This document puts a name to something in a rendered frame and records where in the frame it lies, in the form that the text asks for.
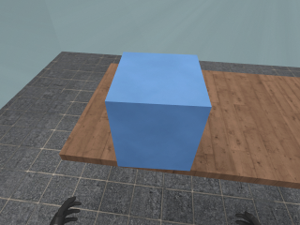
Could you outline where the robot right hand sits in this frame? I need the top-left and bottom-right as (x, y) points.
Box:
(235, 211), (261, 225)

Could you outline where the robot left hand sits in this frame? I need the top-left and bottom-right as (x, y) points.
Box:
(50, 196), (82, 225)

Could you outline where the carton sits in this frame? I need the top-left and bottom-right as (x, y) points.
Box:
(105, 52), (212, 172)

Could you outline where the table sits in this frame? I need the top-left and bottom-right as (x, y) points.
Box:
(59, 63), (300, 189)

